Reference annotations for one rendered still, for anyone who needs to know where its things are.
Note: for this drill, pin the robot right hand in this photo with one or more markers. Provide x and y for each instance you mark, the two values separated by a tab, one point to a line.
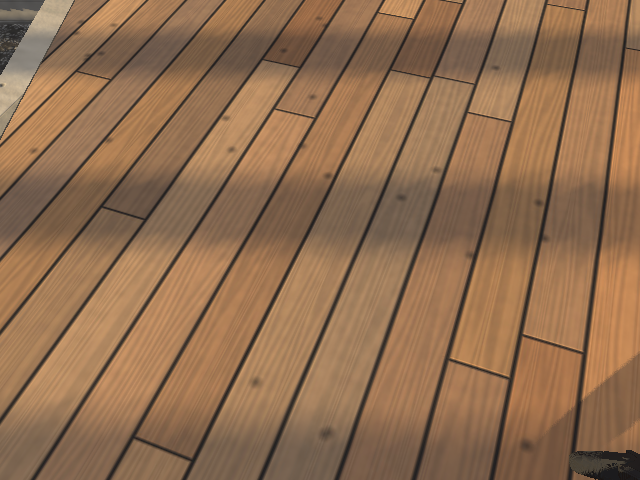
606	465

